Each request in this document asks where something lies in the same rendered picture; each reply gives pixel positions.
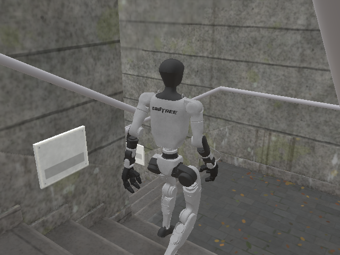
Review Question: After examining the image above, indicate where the left robot upper arm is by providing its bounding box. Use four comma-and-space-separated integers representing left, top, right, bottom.
129, 92, 156, 138

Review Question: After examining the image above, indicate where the right robot upper arm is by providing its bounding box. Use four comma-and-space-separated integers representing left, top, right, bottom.
185, 98, 204, 148

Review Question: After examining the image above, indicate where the robot head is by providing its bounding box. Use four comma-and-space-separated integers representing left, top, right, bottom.
156, 58, 184, 101

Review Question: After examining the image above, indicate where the left robot hand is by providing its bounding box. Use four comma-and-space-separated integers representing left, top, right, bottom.
122, 167, 142, 193

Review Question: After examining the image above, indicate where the robot right forearm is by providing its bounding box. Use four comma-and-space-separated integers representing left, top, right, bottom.
197, 135, 216, 169

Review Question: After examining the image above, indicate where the robot left forearm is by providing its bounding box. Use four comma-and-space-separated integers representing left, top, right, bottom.
124, 128, 139, 168

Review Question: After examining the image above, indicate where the right robot hand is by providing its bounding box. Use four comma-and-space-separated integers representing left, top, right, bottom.
199, 163, 218, 182

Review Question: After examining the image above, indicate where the humanoid robot torso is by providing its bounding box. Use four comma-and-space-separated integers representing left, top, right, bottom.
150, 90, 190, 178

